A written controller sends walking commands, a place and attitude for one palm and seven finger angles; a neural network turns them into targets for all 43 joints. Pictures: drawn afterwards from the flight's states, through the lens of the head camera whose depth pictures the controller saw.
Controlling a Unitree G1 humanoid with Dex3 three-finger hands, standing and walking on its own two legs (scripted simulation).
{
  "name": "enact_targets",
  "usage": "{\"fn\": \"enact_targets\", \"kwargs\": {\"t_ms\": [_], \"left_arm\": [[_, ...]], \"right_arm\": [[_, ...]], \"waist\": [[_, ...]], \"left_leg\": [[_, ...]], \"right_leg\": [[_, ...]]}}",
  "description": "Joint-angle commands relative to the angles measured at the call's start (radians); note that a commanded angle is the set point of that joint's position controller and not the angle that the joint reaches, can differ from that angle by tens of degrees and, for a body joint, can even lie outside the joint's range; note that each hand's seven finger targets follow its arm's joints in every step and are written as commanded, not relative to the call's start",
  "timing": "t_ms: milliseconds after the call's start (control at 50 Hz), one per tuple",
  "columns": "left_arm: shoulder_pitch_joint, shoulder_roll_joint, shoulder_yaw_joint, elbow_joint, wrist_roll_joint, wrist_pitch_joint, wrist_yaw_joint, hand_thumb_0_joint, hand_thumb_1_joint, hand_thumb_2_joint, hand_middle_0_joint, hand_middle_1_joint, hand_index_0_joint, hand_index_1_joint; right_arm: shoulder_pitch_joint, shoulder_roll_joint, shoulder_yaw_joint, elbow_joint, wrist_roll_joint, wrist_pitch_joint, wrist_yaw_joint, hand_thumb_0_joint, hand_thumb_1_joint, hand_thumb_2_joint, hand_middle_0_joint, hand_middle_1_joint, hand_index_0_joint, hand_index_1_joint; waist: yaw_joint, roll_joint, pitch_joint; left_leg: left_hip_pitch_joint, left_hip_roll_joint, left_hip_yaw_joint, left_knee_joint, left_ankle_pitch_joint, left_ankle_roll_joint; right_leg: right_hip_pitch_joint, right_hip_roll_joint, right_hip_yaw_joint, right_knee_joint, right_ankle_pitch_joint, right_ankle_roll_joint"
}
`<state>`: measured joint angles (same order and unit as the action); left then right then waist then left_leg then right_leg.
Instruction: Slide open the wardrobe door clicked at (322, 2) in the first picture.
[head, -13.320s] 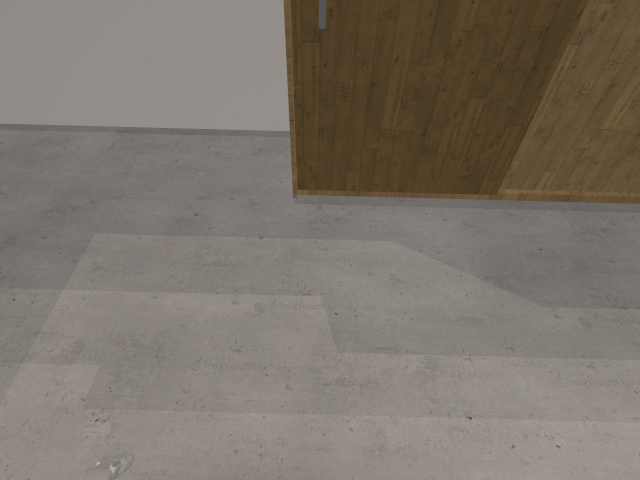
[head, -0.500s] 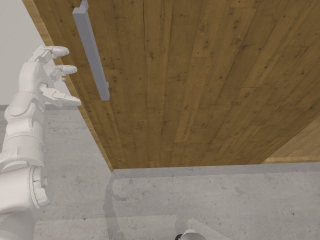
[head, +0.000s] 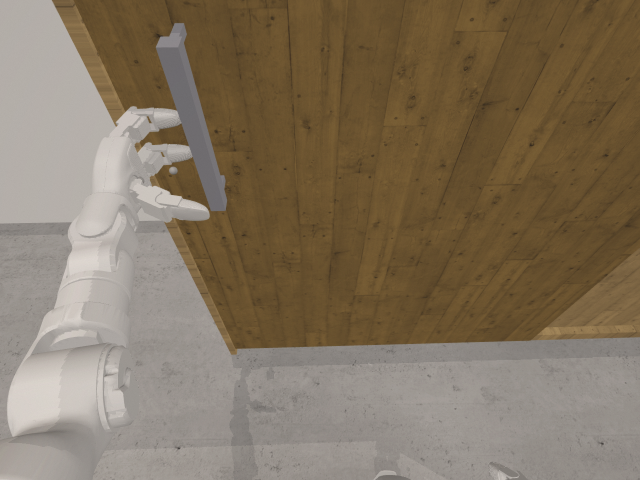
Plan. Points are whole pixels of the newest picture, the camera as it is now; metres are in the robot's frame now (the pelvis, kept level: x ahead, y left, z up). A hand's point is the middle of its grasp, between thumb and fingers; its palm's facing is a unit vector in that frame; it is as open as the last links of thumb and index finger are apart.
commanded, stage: feel for the door with the fingertips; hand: left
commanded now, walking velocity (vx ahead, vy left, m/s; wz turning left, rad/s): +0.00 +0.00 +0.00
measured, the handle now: (201, 130) +0.52 +0.15 +0.15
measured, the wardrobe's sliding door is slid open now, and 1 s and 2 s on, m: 0.00 0.00 0.00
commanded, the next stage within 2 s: slide the fingers in behind the handle in 0.18 s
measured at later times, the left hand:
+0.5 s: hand (173, 161) +0.47 +0.18 +0.13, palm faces -0.02 -1.00 -0.03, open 13.6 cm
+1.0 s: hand (192, 168) +0.46 +0.15 +0.13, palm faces -0.02 -1.00 -0.02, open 14.0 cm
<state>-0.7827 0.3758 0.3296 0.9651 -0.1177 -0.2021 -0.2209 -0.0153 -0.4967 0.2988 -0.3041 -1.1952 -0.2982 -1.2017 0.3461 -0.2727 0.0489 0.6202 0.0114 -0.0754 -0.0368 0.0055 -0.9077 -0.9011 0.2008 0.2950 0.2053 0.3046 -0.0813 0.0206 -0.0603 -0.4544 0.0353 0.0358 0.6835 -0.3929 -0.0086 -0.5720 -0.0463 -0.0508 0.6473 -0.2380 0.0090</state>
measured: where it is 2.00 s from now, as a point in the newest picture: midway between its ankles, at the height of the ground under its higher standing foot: outside the picture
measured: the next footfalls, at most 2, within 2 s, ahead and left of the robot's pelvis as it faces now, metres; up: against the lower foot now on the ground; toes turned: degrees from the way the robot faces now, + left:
none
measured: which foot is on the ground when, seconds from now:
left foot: down 0.00-1.00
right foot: down 0.00-1.00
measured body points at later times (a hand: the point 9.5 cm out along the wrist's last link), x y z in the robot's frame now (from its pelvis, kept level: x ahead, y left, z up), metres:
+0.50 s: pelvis -0.02 -0.01 -0.01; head +0.06 -0.01 +0.44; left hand +0.47 +0.23 +0.14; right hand +0.01 -0.28 -0.12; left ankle -0.04 +0.12 -0.72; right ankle +0.05 -0.13 -0.72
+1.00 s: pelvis +0.00 +0.00 +0.00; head +0.05 -0.01 +0.45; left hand +0.46 +0.21 +0.14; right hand +0.06 -0.26 -0.12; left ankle -0.04 +0.12 -0.72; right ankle +0.05 -0.13 -0.72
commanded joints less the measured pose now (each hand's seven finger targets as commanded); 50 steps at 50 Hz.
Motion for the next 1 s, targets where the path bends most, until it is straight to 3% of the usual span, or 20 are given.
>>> {"fn": "enact_targets", "kwargs": {"t_ms": [0,20,100,180,240,300,380,400,420,480,520,560,680,700,760,780,800,840,900,980], "left_arm": [[-0.507,0.235,0.013,-0.145,-0.014,-0.073,-0.009,0.0,-0.5,0.3,-0.3,-1.2,-0.3,-1.2],[-0.535,0.21,-0.011,-0.129,-0.016,-0.073,-0.015,0.0,-0.5,0.3,-0.3,-1.2,-0.3,-1.2],[-0.578,0.243,0.012,-0.063,-0.022,-0.077,-0.03,0.0,-0.5,0.3,-0.3,-1.2,-0.3,-1.2],[-0.61,0.273,0.023,-0.066,-0.004,-0.101,-0.029,0.0,-0.5,0.3,-0.3,-1.2,-0.3,-1.2],[-0.651,0.263,0.002,-0.047,0.011,-0.101,-0.025,0.0,-0.5,0.3,-0.3,-1.2,-0.3,-1.2],[-0.665,0.294,0.018,0.009,0.008,-0.087,-0.026,0.0,-0.5,0.3,-0.3,-1.2,-0.3,-1.2],[-0.663,0.324,0.038,0.004,0.008,-0.083,-0.042,0.0,-0.5,0.3,-0.3,-1.2,-0.3,-1.2],[-0.653,0.295,0.014,0.011,0.006,-0.08,-0.047,0.0,-0.5,0.3,-0.3,-1.2,-0.3,-1.2],[-0.645,0.32,0.04,0.022,0.004,-0.081,-0.045,0.0,-0.5,0.3,-0.3,-1.2,-0.3,-1.2],[-0.63,0.272,0.008,-0.016,-0.005,-0.092,-0.05,0.0,-0.5,0.3,-0.3,-1.2,-0.3,-1.2],[-0.617,0.259,0.004,-0.006,-0.012,-0.09,-0.045,0.0,-0.5,0.3,-0.3,-1.2,-0.3,-1.2],[-0.598,0.275,0.024,-0.048,-0.02,-0.104,-0.038,0.0,-0.5,0.3,-0.3,-1.2,-0.3,-1.2],[-0.566,0.302,0.061,-0.195,-0.018,-0.141,0.002,0.0,-0.5,0.3,-0.3,-1.2,-0.3,-1.2],[-0.529,0.314,0.076,-0.16,-0.011,-0.136,0.013,0.0,-0.5,0.3,-0.3,-1.2,-0.3,-1.2],[-0.537,0.283,0.053,-0.178,-0.007,-0.126,0.033,0.0,-0.5,0.3,-0.3,-1.2,-0.3,-1.2],[-0.535,0.257,0.034,-0.183,-0.005,-0.121,0.034,0.0,-0.5,0.3,-0.3,-1.2,-0.3,-1.2],[-0.52,0.27,0.05,-0.171,-0.003,-0.116,0.038,0.0,-0.5,0.3,-0.3,-1.2,-0.3,-1.2],[-0.515,0.21,0.004,-0.207,-0.006,-0.114,0.034,0.0,-0.5,0.3,-0.3,-1.2,-0.3,-1.2],[-0.474,0.181,-0.001,-0.19,-0.023,-0.102,0.031,0.0,-0.5,0.3,-0.3,-1.2,-0.3,-1.2],[-0.474,0.121,-0.038,-0.19,-0.031,-0.08,0.03,0.0,-0.5,0.3,-0.3,-1.2,-0.3,-1.2]], "right_arm": [[0.088,-0.151,-0.059,-0.073,0.008,-0.035,-0.016,0.0,-0.9,-0.9,0.2,0.3,0.2,0.3],[0.092,-0.152,-0.057,-0.067,0.007,-0.036,-0.014,0.0,-0.9,-0.9,0.2,0.3,0.2,0.3],[0.109,-0.164,-0.057,-0.061,0.006,-0.036,-0.015,0.0,-0.9,-0.9,0.2,0.3,0.2,0.3],[0.123,-0.162,-0.06,-0.063,0.001,-0.036,-0.012,0.0,-0.9,-0.9,0.2,0.3,0.2,0.3],[0.138,-0.163,-0.062,-0.052,-0.001,-0.034,-0.008,0.0,-0.9,-0.9,0.2,0.3,0.2,0.3],[0.149,-0.175,-0.062,-0.046,0.002,-0.03,-0.012,0.0,-0.9,-0.9,0.2,0.3,0.2,0.3],[0.156,-0.176,-0.062,-0.049,0.002,-0.027,-0.013,0.0,-0.9,-0.9,0.2,0.3,0.2,0.3],[0.154,-0.173,-0.059,-0.052,0.001,-0.027,-0.01,0.0,-0.9,-0.9,0.2,0.3,0.2,0.3],[0.159,-0.177,-0.06,-0.052,0.0,-0.027,-0.011,0.0,-0.9,-0.9,0.2,0.3,0.2,0.3],[0.153,-0.174,-0.062,-0.065,0.0,-0.03,-0.008,0.0,-0.9,-0.9,0.2,0.3,0.2,0.3],[0.15,-0.176,-0.06,-0.067,0.0,-0.031,-0.005,0.0,-0.9,-0.9,0.2,0.3,0.2,0.3],[0.149,-0.179,-0.064,-0.082,0.0,-0.034,-0.006,0.0,-0.9,-0.9,0.2,0.3,0.2,0.3],[0.127,-0.164,-0.066,-0.095,-0.003,-0.038,0.001,0.0,-0.9,-0.9,0.2,0.3,0.2,0.3],[0.128,-0.164,-0.065,-0.091,-0.003,-0.035,0.001,0.0,-0.9,-0.9,0.2,0.3,0.2,0.3],[0.118,-0.163,-0.067,-0.098,0.001,-0.036,-0.001,0.0,-0.9,-0.9,0.2,0.3,0.2,0.3],[0.11,-0.159,-0.065,-0.097,0.0,-0.037,0.0,0.0,-0.9,-0.9,0.2,0.3,0.2,0.3],[0.112,-0.16,-0.067,-0.089,0.001,-0.037,-0.001,0.0,-0.9,-0.9,0.2,0.3,0.2,0.3],[0.105,-0.152,-0.069,-0.094,0.002,-0.04,0.001,0.0,-0.9,-0.9,0.2,0.3,0.2,0.3],[0.111,-0.156,-0.072,-0.085,0.002,-0.042,0.0,0.0,-0.9,-0.9,0.2,0.3,0.2,0.3],[0.101,-0.15,-0.07,-0.081,0.002,-0.044,0.002,0.0,-0.9,-0.9,0.2,0.3,0.2,0.3]], "waist": [[-0.014,0.019,-0.341],[-0.03,0.001,-0.33],[-0.041,-0.047,-0.335],[-0.036,0.011,-0.372],[-0.058,0.025,-0.366],[-0.073,-0.038,-0.34],[-0.06,0.034,-0.386],[-0.061,0.036,-0.376],[-0.056,0.003,-0.365],[-0.052,0.038,-0.383],[-0.056,0.014,-0.35],[-0.041,-0.019,-0.379],[-0.005,0.065,-0.441],[0.001,0.013,-0.407],[-0.011,-0.015,-0.366],[-0.01,0.023,-0.368],[-0.007,0.008,-0.37],[-0.009,0.049,-0.386],[-0.01,-0.03,-0.383],[-0.012,-0.002,-0.348]], "left_leg": [[0.007,-0.039,-0.018,-0.095,0.27,0.023],[0.002,-0.039,-0.019,-0.094,0.258,0.023],[-0.045,-0.042,-0.018,-0.087,0.215,0.028],[-0.042,-0.046,-0.018,-0.072,0.233,0.027],[-0.049,-0.045,-0.02,-0.064,0.204,0.028],[-0.096,-0.045,-0.027,-0.068,0.132,0.033],[-0.088,-0.048,-0.024,-0.062,0.137,0.032],[-0.092,-0.049,-0.026,-0.066,0.123,0.031],[-0.102,-0.046,-0.031,-0.068,0.119,0.032],[-0.073,-0.045,-0.031,-0.07,0.128,0.03],[-0.086,-0.042,-0.03,-0.074,0.092,0.03],[-0.077,-0.042,-0.035,-0.076,0.115,0.033],[-0.022,-0.041,-0.023,-0.076,0.198,0.026],[-0.049,-0.038,-0.025,-0.083,0.185,0.027],[-0.054,-0.038,-0.022,-0.096,0.178,0.031],[-0.038,-0.038,-0.018,-0.099,0.175,0.028],[-0.034,-0.037,-0.017,-0.097,0.185,0.028],[0.002,-0.038,-0.013,-0.096,0.218,0.024],[0.009,-0.032,-0.018,-0.096,0.26,0.023],[0.019,-0.035,-0.017,-0.102,0.265,0.02]], "right_leg": [[0.299,0.043,0.023,-0.02,0.289,-0.041],[0.286,0.043,0.021,-0.023,0.283,-0.039],[0.288,0.04,0.029,-0.02,0.263,-0.035],[0.276,0.04,0.033,-0.006,0.27,-0.037],[0.241,0.04,0.034,-0.009,0.24,-0.034],[0.232,0.04,0.036,-0.023,0.175,-0.028],[0.239,0.038,0.042,-0.016,0.172,-0.034],[0.23,0.039,0.039,-0.018,0.156,-0.034],[0.233,0.04,0.037,-0.02,0.148,-0.035],[0.217,0.042,0.032,-0.016,0.146,-0.037],[0.203,0.043,0.033,-0.027,0.111,-0.035],[0.228,0.048,0.028,-0.017,0.128,-0.038],[0.279,0.051,0.033,-0.002,0.211,-0.042],[0.288,0.051,0.031,-0.006,0.205,-0.041],[0.288,0.052,0.027,-0.014,0.201,-0.038],[0.284,0.05,0.03,-0.018,0.201,-0.038],[0.29,0.05,0.029,-0.017,0.213,-0.039],[0.287,0.05,0.027,-0.018,0.24,-0.042],[0.301,0.053,0.018,-0.019,0.279,-0.038],[0.279,0.05,0.014,-0.025,0.274,-0.039]]}}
